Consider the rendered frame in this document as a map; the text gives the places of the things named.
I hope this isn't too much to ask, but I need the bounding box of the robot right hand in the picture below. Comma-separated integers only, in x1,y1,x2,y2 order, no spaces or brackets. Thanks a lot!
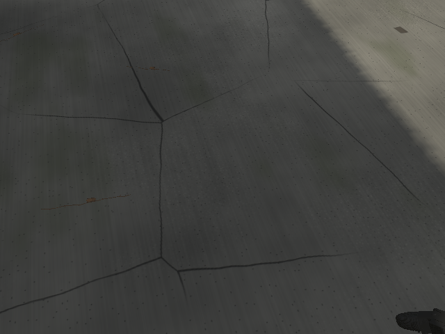
396,308,445,334

